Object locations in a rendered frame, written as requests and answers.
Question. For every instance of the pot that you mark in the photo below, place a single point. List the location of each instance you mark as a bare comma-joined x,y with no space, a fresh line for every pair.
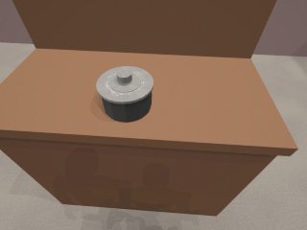
128,112

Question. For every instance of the knob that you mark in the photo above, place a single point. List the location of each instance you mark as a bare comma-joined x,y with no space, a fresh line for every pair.
124,75

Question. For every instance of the lid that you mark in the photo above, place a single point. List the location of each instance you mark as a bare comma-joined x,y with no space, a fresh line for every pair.
113,91

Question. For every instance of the table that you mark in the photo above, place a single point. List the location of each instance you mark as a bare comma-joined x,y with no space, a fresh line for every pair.
212,126

